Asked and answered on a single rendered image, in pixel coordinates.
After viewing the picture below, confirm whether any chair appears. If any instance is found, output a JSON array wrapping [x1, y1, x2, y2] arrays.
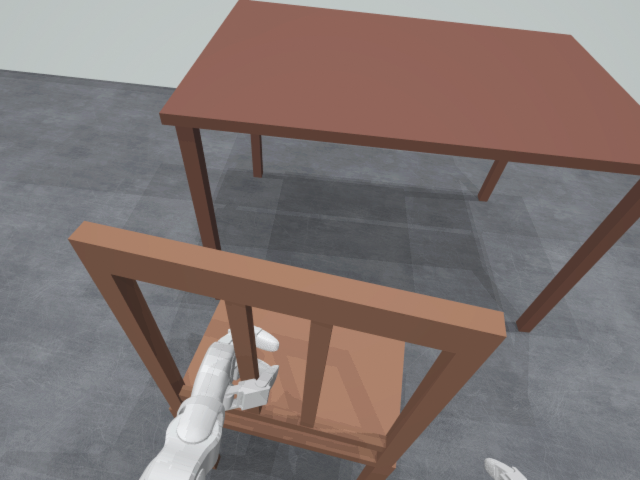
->
[[68, 221, 507, 480]]

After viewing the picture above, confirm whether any table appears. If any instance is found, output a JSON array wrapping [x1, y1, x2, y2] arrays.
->
[[159, 0, 640, 333]]

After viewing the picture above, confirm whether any robot left hand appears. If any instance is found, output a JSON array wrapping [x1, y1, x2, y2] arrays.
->
[[191, 326, 279, 411]]

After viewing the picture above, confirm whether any left robot forearm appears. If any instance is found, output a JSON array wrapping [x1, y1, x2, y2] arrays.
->
[[139, 396, 225, 480]]

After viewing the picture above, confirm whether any robot right hand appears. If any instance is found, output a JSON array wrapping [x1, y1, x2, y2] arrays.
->
[[484, 458, 527, 480]]

